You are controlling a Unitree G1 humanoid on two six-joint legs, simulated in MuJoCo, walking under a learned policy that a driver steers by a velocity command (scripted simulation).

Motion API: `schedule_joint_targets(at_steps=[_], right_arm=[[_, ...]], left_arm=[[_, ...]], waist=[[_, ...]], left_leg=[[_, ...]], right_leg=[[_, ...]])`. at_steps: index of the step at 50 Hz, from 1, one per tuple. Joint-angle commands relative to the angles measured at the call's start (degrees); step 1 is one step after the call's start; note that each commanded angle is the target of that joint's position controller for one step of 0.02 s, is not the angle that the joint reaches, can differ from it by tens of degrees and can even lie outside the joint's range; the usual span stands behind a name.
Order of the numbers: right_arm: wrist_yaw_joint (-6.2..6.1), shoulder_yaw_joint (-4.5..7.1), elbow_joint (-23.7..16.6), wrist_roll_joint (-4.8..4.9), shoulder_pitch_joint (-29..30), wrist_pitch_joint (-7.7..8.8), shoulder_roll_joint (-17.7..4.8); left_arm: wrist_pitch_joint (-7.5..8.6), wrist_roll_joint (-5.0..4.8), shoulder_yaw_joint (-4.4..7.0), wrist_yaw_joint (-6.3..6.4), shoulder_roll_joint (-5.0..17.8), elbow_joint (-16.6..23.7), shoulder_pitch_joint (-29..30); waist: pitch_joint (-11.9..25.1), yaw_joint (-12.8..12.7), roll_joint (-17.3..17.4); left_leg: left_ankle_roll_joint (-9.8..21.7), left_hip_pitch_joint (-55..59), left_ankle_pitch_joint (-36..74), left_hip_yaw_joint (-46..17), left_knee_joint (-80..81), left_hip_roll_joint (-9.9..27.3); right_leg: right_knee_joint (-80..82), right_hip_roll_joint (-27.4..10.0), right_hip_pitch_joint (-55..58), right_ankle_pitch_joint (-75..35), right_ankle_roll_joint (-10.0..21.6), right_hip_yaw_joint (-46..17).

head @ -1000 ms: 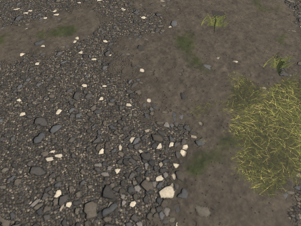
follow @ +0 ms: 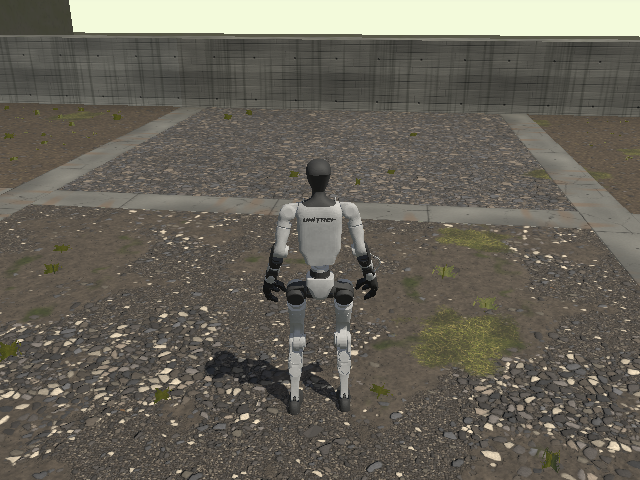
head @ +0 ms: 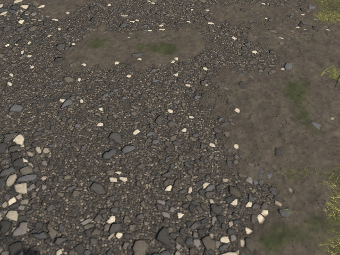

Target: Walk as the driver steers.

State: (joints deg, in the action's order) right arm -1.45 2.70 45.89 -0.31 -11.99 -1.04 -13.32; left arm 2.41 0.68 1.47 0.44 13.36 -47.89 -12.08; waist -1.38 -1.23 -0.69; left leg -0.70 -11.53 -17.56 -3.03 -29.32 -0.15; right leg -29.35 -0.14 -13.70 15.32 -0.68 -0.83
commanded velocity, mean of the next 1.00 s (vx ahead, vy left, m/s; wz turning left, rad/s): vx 0.34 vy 0.00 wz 0.01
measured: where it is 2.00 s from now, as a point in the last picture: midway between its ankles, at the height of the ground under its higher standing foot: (184, 173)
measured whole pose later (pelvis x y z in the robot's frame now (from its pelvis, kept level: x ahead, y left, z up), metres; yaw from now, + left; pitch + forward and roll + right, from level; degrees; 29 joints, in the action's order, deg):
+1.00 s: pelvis +0.35 +0.02 +0.00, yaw -1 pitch +0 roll +1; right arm 2.1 3.1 47.8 -0.1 -11.4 5.4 -15.0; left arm 5.0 -1.4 2.6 0.3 16.1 -49.2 -17.2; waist -2.6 -0.1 -2.0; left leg 4.4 -16.5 -7.6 4.0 -23.4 -3.7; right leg -67.8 -4.6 -26.5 18.1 2.4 -2.6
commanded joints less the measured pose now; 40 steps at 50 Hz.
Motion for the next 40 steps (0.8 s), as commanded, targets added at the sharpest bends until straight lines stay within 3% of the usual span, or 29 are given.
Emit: schedule_joint_targets(at_steps=[1, 4, 5, 6, 8, 9, 11, 13, 15, 16, 17, 18, 19, 20, 22, 24, 26, 30, 35, 38, 40], right_arm=[[0.09, 1.24, -2.3, -0.14, -0.3, 1.69, -6.2], [0.05, 0.91, -1.5, 0.05, -0.5, 2.16, -5.7], [-0.01, 0.96, -0.6, 0.16, -1.8, 2.13, -5.8], [-0.08, 1.46, -0.1, 0.61, -2.9, 1.97, -7.2], [-0.05, 2.18, 0.2, 1.08, -6.0, 2.14, -10.2], [-0.10, 2.42, 0.4, 1.29, -6.5, 2.71, -11.4], [-0.21, 2.34, 0.4, 1.27, -5.7, 4.17, -11.0], [0.07, 2.21, -0.3, 1.94, -3.0, 4.50, -10.2], [0.44, 2.12, -1.1, 2.44, 1.1, 3.87, -10.0], [0.44, 1.71, -1.2, 1.91, 0.9, 3.79, -8.4], [0.55, 0.65, -2.1, 1.29, 2.2, 4.11, -4.9], [0.27, 0.24, -4.8, 1.68, 2.0, 5.19, -3.0], [0.24, 1.14, -4.8, 2.92, 1.6, 6.09, -6.3], [0.64, 1.47, -4.3, 3.58, 1.2, 6.61, -7.6], [1.02, 1.64, -3.0, 2.23, 1.4, 6.98, -7.3], [1.86, 1.79, -2.5, 1.49, 1.8, 6.71, -6.5], [2.31, 1.59, -2.8, 1.08, 3.1, 6.28, -5.3], [2.69, 0.52, -5.9, 1.22, 11.5, 6.26, -3.2], [3.96, -0.03, -8.7, 1.92, 19.2, 6.94, -3.7], [4.77, 0.32, -9.7, 1.93, 19.8, 7.55, -5.4], [4.45, 1.56, -8.4, 1.79, 13.9, 7.47, -8.1]], left_arm=[[-0.15, -0.07, 1.68, 0.58, 6.0, 2.5, 0.2], [-0.55, -0.18, 1.82, 0.92, 5.7, 1.3, -0.3], [-0.72, -0.22, 1.81, 0.97, 5.3, 0.5, -1.3], [-0.83, -0.64, 1.98, 1.02, 5.4, 0.1, -1.2], [-0.14, -1.64, 2.02, 0.92, 4.8, 1.5, 1.6], [0.73, -2.32, 2.00, 0.72, 4.6, 2.7, 3.5], [2.41, -2.96, 2.39, 0.05, 5.6, 3.8, 4.4], [3.63, -2.84, 2.36, -0.96, 5.7, 3.3, 2.8], [4.04, -2.16, 2.91, -1.50, 5.3, -1.0, -5.4], [3.77, -1.69, 3.54, -1.52, 6.1, -3.2, -10.2], [3.72, -1.52, 4.33, -1.20, 8.7, -4.4, -16.5], [3.99, -1.48, 5.78, -1.53, 16.3, -4.1, -20.8], [4.51, -0.69, 4.47, -1.72, 12.8, -3.2, -17.8], [4.82, -0.91, 3.58, -1.61, 9.8, -1.9, -13.4], [4.75, -0.92, 2.87, -1.80, 8.7, -0.4, -9.1], [4.24, -0.54, 2.04, -1.78, 6.7, -0.8, -10.3], [3.84, -0.79, 1.99, -1.38, 7.0, -1.8, -13.2], [2.94, -0.71, 2.02, -0.27, 8.6, -2.2, -14.2], [2.68, -1.40, 2.15, 0.11, 9.2, -3.7, -17.2], [2.10, -1.69, 2.68, 0.31, 10.1, -4.0, -16.5], [1.55, -1.27, 3.25, 0.44, 11.7, -3.6, -15.1]], waist=[[1.2, 0.2, 5.1], [0.5, 0.1, 4.2], [1.7, 0.3, 4.4], [0.6, 1.0, 5.5], [-4.3, 3.1, 10.4], [-7.4, 3.6, 12.0], [-9.3, 3.2, 12.2], [-6.5, 1.6, 9.9], [-1.7, -2.8, 8.1], [0.4, -4.4, 6.4], [1.8, -6.6, -2.0], [2.6, -6.6, -18.4], [0.2, -4.7, -13.4], [-4.1, -2.7, -8.2], [-4.8, -1.1, -3.3], [-3.1, -0.9, -4.3], [-2.3, -1.4, -4.1], [-3.9, -2.9, -3.3], [-7.3, -4.2, -3.9], [-6.2, -2.1, -4.3], [-0.3, 1.8, -6.7]], left_leg=[[3.1, -1.6, 12.1, -3.9, 4.8, 3.9], [2.9, -2.9, 10.6, -3.8, 4.8, 3.6], [3.3, -2.4, 4.0, -3.7, 5.4, 3.2], [4.8, -2.5, -6.3, -5.0, 6.7, 3.4], [10.3, -2.9, -28.2, -16.9, 14.7, 10.6], [13.3, -4.2, -31.7, -24.3, 18.4, 15.0], [15.6, -1.5, -25.5, -28.5, 19.8, 18.8], [13.4, 0.6, -16.8, -22.4, 18.1, 16.7], [9.9, -7.1, -8.4, -11.9, 13.6, 10.3], [8.3, -10.5, -5.5, -8.3, 8.6, 7.5], [4.9, -16.5, -2.5, -2.1, -6.2, 2.6], [1.8, -28.7, -11.0, 2.6, -23.8, -3.7], [2.5, -33.8, -15.4, -3.1, -34.2, -1.1], [4.1, -37.4, -9.7, -4.3, -37.4, 2.2], [5.3, -36.9, 0.5, -2.4, -34.9, 5.6], [4.7, -32.9, 6.3, -0.5, -31.2, 6.6], [3.2, -33.2, 9.7, 1.6, -28.0, 6.2], [0.8, -30.7, 17.8, 3.7, -14.0, 4.9], [1.8, -26.8, 22.4, 4.7, -3.1, 2.9], [4.4, -25.1, 18.3, 4.4, 0.0, 2.0], [6.5, -15.3, 14.5, 6.6, -0.3, -1.2]], right_leg=[[1.7, -1.3, 1.3, -8.6, 0.4, -0.9], [1.5, -1.4, 2.2, -8.8, 0.3, -0.9], [0.7, -0.3, 2.4, -3.5, 0.3, 0.4], [-2.2, 1.8, -0.1, 4.7, 0.5, 2.6], [-10.7, 3.1, -9.8, 12.7, 1.3, 4.9], [-14.7, 1.8, -13.1, 12.6, 2.5, 3.2], [-19.0, -1.8, -19.2, 15.3, 5.0, -0.5], [-11.3, -2.9, -15.0, 14.1, 6.6, 0.0], [0.4, 1.2, 5.5, -2.5, 5.5, 4.9], [0.4, 2.2, 13.0, -4.4, 4.2, 4.6], [6.2, -5.3, 19.5, 1.2, 6.2, -6.9], [17.0, -19.4, 24.6, 9.1, 14.8, -33.9], [20.3, -23.1, 21.3, 16.8, 18.5, -42.1], [20.1, -21.7, 19.3, 18.9, 16.9, -36.6], [20.8, -17.0, 17.4, 9.6, 13.0, -25.4], [21.4, -13.1, 16.4, -4.2, 10.9, -16.4], [21.1, -11.8, 17.3, -15.8, 11.1, -11.4], [22.8, -10.2, 13.6, -20.1, 10.8, -5.7], [23.7, -12.2, 14.2, -18.1, 11.3, -4.2], [19.6, -14.5, 19.8, -27.6, 10.2, -3.7], [10.9, -14.2, 21.9, -48.2, 9.0, -2.8]])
